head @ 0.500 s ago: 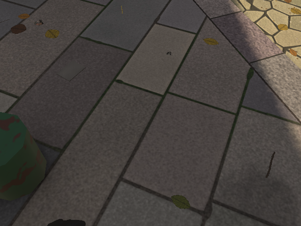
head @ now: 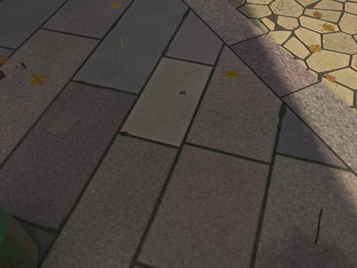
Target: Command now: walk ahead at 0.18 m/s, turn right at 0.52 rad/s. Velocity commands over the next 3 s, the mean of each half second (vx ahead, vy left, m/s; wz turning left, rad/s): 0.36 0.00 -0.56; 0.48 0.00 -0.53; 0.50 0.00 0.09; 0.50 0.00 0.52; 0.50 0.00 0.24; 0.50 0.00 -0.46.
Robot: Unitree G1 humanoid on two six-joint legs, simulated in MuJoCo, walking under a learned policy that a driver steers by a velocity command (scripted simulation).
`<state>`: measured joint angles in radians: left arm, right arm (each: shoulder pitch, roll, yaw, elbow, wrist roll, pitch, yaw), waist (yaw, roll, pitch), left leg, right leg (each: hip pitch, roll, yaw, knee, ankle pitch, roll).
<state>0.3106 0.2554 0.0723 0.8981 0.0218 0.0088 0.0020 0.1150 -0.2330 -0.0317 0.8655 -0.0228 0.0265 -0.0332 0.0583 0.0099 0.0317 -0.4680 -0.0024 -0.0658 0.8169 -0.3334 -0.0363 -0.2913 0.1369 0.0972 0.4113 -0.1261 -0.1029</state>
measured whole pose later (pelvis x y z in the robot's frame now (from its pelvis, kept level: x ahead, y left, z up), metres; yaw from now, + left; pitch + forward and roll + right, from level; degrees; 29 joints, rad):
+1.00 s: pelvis +0.38 -0.15 +0.00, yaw -34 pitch +2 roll -1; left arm 0.41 0.26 0.05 0.88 0.00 -0.06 0.00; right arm 0.09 -0.26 -0.03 0.75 -0.04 -0.02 0.03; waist 0.06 0.04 0.04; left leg -0.68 0.10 0.00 0.74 -0.01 -0.02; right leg 0.01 0.16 0.11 0.24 -0.26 -0.13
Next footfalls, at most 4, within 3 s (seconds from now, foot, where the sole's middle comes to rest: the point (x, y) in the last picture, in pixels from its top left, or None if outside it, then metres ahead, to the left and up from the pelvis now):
0.12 left None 0.07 0.12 -0.78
0.60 right None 0.30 -0.16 -0.78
1.14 left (253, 224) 0.66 -0.20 -0.78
1.64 right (323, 198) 0.78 -0.50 -0.78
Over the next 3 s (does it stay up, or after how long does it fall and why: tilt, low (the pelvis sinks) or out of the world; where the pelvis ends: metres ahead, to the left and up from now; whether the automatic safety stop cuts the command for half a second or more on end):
stays up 1.36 -0.48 0.00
